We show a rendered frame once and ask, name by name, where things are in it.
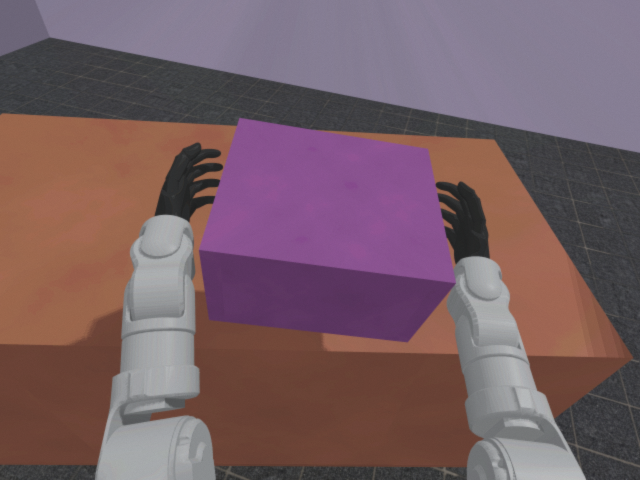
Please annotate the robot right upper arm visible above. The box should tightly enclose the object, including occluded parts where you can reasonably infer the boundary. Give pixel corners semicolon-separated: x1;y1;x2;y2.
467;437;584;480

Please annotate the right robot forearm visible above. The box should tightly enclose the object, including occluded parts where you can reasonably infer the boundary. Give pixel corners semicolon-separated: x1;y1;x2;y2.
447;256;586;480

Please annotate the left robot forearm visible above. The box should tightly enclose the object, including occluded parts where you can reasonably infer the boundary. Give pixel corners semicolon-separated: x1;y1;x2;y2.
95;215;200;480

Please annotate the pedestal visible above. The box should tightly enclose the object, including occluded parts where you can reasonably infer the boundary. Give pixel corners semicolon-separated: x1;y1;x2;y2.
0;113;633;467

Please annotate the carton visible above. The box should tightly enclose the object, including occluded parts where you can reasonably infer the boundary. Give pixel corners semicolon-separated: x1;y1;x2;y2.
199;118;456;342

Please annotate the robot right hand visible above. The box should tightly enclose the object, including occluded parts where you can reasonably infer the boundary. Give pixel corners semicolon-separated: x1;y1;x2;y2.
436;181;490;264

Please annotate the robot left hand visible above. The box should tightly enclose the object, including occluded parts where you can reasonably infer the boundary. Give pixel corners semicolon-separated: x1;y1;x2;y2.
155;142;223;222

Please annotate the robot left upper arm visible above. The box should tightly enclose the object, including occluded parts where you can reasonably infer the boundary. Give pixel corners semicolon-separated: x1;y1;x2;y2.
97;415;216;480

